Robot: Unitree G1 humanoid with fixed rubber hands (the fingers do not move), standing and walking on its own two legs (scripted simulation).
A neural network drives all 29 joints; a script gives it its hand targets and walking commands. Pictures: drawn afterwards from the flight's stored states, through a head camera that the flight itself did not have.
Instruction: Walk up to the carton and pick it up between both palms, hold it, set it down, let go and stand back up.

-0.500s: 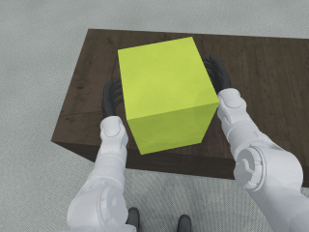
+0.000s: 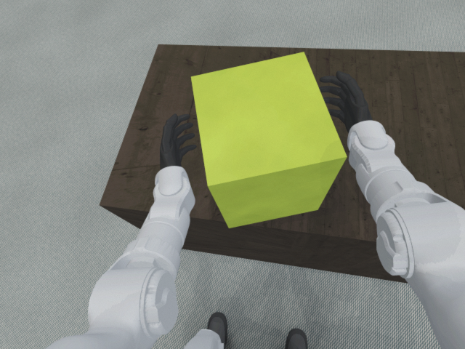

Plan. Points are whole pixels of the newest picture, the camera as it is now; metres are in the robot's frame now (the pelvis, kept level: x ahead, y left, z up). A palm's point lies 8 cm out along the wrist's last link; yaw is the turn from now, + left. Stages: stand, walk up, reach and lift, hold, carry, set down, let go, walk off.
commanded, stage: set down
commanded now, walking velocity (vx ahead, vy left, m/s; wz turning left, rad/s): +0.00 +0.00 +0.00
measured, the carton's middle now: (261, 151) +0.48 +0.06 -0.06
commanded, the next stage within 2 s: none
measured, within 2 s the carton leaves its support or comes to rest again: neither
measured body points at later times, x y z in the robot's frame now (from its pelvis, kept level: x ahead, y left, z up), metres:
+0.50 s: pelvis -0.02 +0.00 -0.01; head +0.12 -0.02 +0.42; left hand +0.41 +0.24 +0.05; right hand +0.54 -0.11 +0.06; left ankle +0.00 +0.17 -0.72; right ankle +0.01 -0.11 -0.72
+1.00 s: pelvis -0.03 -0.01 +0.01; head +0.09 -0.02 +0.44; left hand +0.38 +0.23 +0.07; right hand +0.51 -0.14 +0.09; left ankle +0.00 +0.17 -0.72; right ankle +0.01 -0.11 -0.72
